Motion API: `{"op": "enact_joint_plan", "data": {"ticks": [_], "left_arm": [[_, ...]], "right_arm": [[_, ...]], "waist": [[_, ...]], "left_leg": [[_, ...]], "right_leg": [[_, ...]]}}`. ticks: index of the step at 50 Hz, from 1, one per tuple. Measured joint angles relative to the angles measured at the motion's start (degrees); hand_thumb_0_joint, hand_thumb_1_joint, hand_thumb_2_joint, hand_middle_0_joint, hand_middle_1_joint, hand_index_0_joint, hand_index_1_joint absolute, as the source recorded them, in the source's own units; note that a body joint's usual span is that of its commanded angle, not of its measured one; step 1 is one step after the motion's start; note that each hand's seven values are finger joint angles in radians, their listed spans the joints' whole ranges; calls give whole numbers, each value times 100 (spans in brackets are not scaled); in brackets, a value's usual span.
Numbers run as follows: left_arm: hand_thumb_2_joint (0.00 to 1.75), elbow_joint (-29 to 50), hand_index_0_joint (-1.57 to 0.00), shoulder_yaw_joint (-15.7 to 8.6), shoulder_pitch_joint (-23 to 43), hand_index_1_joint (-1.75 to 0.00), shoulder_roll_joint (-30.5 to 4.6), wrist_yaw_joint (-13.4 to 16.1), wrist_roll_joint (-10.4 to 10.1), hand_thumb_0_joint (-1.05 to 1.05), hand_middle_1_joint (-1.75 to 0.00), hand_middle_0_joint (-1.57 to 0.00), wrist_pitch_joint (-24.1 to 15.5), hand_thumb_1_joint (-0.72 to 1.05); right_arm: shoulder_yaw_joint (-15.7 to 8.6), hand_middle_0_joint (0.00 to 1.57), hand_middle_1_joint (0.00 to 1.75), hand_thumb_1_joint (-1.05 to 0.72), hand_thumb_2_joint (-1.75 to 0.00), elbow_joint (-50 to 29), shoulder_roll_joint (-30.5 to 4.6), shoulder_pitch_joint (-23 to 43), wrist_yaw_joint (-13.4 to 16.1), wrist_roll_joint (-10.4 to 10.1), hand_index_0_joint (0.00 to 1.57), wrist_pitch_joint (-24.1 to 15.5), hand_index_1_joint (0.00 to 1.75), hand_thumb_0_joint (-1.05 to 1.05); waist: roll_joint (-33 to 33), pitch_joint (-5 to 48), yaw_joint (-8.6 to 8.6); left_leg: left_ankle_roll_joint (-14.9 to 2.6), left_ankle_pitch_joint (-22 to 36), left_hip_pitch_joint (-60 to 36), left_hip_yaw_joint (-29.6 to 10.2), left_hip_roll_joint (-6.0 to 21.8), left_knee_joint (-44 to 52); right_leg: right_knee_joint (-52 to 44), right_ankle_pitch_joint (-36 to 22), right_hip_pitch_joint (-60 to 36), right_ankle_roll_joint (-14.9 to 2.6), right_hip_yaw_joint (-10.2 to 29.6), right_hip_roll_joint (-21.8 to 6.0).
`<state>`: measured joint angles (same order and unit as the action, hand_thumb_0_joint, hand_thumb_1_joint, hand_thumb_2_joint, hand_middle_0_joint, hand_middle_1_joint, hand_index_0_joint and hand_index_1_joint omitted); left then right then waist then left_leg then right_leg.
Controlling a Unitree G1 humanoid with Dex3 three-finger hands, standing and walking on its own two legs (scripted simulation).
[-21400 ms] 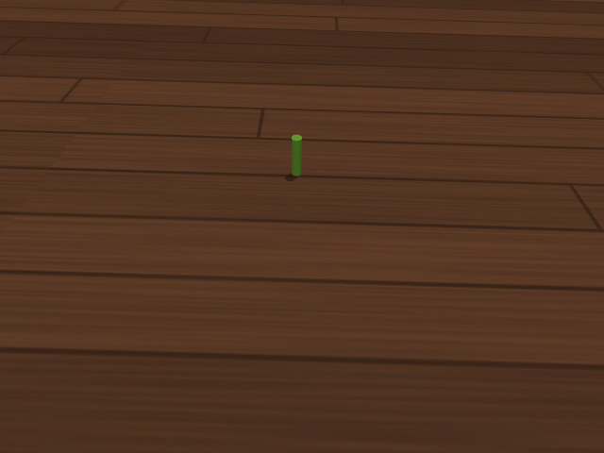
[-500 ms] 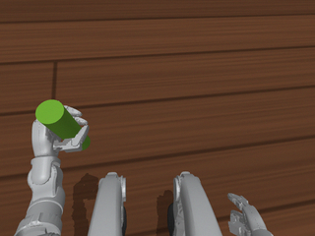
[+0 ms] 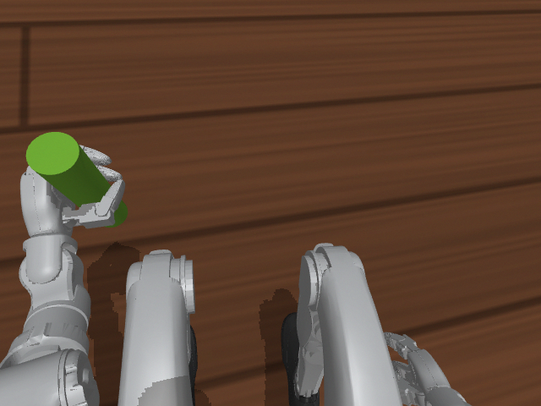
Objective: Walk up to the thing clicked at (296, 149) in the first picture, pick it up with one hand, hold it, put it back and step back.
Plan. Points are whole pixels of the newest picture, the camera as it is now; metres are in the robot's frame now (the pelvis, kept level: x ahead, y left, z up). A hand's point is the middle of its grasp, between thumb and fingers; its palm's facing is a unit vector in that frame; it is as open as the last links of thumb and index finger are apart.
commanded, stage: crouch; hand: left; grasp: from the side
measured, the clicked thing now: (89, 189) +0.41 +0.23 -0.05
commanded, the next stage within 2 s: lower in 0.62 s
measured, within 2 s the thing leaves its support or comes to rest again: neither
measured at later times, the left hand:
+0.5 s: hand (108, 202) +0.42 +0.23 -0.12, palm faces +0.15 -0.99 -0.01, open 6.7 cm
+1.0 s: hand (115, 212) +0.42 +0.24 -0.18, palm faces +0.16 -0.99 +0.00, open 6.7 cm
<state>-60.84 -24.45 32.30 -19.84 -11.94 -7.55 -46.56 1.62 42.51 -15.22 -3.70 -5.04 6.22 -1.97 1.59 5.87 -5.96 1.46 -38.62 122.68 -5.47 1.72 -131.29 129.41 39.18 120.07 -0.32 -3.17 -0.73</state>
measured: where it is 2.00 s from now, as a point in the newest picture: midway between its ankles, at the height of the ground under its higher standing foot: (242, 388)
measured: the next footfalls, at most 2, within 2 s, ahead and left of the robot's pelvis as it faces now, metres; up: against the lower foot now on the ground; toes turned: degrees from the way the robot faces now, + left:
none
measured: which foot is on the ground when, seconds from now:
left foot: down 0.00-1.00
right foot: down 0.00-1.00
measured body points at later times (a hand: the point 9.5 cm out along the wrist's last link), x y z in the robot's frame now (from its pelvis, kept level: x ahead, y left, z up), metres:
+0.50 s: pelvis +0.01 +0.01 -0.05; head +0.21 +0.07 +0.34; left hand +0.41 +0.28 -0.12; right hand +0.14 -0.27 -0.16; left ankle +0.09 +0.13 -0.33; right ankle +0.10 -0.12 -0.33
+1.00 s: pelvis +0.00 +0.01 -0.07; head +0.22 +0.10 +0.31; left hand +0.41 +0.29 -0.18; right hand +0.14 -0.26 -0.16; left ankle +0.09 +0.13 -0.33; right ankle +0.10 -0.12 -0.33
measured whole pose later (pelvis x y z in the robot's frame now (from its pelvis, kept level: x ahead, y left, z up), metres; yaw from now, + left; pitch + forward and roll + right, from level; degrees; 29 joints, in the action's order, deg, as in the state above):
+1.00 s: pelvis +0.00 +0.01 -0.07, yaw -6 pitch +22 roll -10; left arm -64.8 -27.8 29.8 -29.0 -10.7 -8.8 -52.2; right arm 11.6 40.0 -17.8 2.9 -7.8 11.6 -0.1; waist 6.3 -5.2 -9.5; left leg 1.4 -40.6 130.3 -12.6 1.5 -147.6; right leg 140.4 38.6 124.9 1.4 -8.2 1.2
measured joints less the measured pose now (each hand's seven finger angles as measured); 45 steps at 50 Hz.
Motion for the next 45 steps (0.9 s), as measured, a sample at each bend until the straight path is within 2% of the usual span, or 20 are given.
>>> {"op": "enact_joint_plan", "data": {"ticks": [12, 35, 40, 45], "left_arm": [[112, 0, -93, -135, -22, -108, -222, -3, -15, 1, -107, -91, 16, -1], [112, 286, -93, -128, -291, -108, -494, 45, -118, 1, -107, -91, -140, -1], [112, 202, -93, -152, -303, -108, -546, 78, -130, 1, -107, -91, -205, -1], [112, -205, -93, -240, -250, -108, -725, 146, -97, 1, -107, -91, -367, -1]], "right_arm": [[200, 21, 30, -91, -91, 34, -83, 53, -24, 82, 20, 63, 30, 0], [522, 21, 30, -92, -91, -99, -220, 473, -170, 328, 20, 174, 30, 0], [597, 21, 30, -92, -91, -111, -239, 504, -194, 372, 20, 206, 30, 0], [791, 21, 30, -93, -91, -178, -263, 580, -236, 439, 20, 218, 30, 0]], "waist": [[75, -247, -112], [242, -723, -161], [253, -792, -180], [308, -915, -263]], "left_leg": [[8, -44, 456, -175, -2, -635], [5, -170, 735, -479, -41, -1277], [1, -165, 762, -537, -44, -1369], [-12, -170, 784, -613, -32, -1490]], "right_leg": [[514, -19, 395, 25, -115, 49], [931, 32, 522, 100, -337, 102], [984, 7, 531, 115, -379, 118], [1039, -33, 534, 143, -433, 154]]}}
